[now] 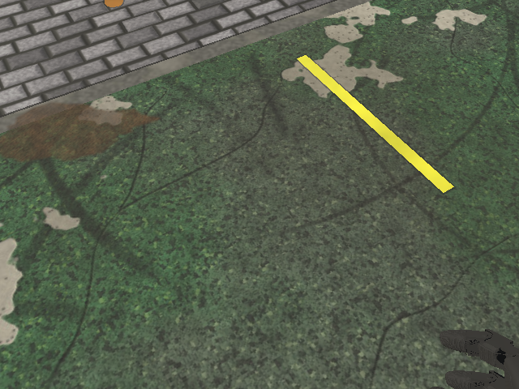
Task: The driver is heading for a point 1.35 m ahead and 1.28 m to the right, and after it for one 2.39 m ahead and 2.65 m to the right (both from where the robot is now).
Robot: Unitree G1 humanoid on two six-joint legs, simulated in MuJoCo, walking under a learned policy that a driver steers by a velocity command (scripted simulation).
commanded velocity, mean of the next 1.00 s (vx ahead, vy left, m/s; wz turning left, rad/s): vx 0.05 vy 0.00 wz -0.53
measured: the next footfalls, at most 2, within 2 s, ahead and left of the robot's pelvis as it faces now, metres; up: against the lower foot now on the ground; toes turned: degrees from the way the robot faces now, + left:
right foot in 0.42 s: +0.10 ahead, -0.13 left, +0.00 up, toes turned -18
left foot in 0.88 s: +0.19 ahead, +0.08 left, +0.00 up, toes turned -36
